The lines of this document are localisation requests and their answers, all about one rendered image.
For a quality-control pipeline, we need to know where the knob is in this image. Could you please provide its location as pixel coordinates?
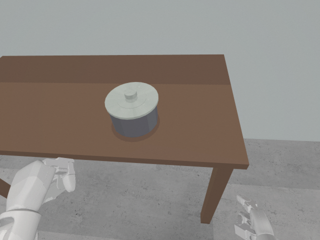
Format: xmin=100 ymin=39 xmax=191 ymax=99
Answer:
xmin=124 ymin=87 xmax=137 ymax=100

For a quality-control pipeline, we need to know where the right robot hand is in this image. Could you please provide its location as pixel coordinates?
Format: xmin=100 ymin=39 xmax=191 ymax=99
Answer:
xmin=234 ymin=194 xmax=274 ymax=240

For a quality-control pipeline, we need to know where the left robot hand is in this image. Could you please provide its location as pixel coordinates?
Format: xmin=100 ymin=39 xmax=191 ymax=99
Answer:
xmin=6 ymin=157 xmax=76 ymax=211

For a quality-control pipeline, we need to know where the table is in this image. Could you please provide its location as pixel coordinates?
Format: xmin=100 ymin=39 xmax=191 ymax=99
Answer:
xmin=0 ymin=54 xmax=250 ymax=224

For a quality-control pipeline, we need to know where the lid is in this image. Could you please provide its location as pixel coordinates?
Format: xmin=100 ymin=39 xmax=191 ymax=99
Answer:
xmin=104 ymin=82 xmax=159 ymax=120

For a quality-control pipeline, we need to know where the left robot forearm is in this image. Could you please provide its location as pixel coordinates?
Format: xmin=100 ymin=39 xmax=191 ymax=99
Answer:
xmin=0 ymin=209 xmax=42 ymax=240

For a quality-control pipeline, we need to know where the pot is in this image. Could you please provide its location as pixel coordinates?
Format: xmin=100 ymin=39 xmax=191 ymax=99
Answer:
xmin=109 ymin=105 xmax=158 ymax=138

